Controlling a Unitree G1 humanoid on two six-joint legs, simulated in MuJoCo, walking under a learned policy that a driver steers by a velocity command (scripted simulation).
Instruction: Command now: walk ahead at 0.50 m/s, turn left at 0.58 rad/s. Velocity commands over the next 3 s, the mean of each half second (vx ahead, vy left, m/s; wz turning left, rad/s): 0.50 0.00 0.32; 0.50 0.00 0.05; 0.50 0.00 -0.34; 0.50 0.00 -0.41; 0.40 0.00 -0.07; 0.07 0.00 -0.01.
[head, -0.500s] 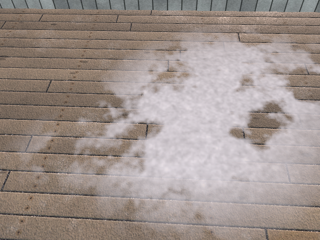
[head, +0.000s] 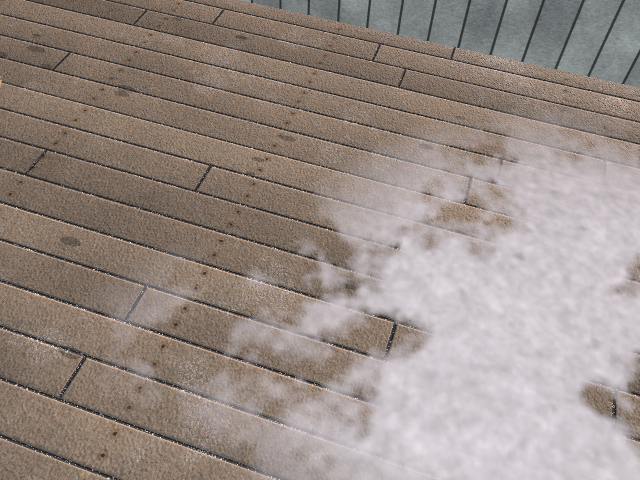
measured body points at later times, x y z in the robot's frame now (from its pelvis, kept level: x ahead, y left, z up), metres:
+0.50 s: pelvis +0.29 -0.06 +0.00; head +0.31 -0.06 +0.45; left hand +0.33 +0.23 -0.11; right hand +0.45 -0.31 -0.11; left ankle +0.25 +0.08 -0.66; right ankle +0.32 -0.14 -0.74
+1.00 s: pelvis +0.55 +0.05 +0.00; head +0.58 +0.06 +0.45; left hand +0.60 +0.34 -0.13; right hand +0.72 -0.20 -0.10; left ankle +0.58 +0.14 -0.74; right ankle +0.52 -0.11 -0.66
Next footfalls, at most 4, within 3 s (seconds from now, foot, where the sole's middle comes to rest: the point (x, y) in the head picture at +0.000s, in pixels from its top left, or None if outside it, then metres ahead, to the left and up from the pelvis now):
0.30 right None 0.36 -0.14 -0.78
0.84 left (247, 400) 0.62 0.15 -0.78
1.38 right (338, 278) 0.94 -0.07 -0.78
1.86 left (272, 189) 1.23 0.10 -0.78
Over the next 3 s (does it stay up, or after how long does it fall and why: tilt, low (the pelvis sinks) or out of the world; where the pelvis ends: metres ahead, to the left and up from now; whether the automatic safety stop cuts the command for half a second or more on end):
stays up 1.43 -0.09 0.00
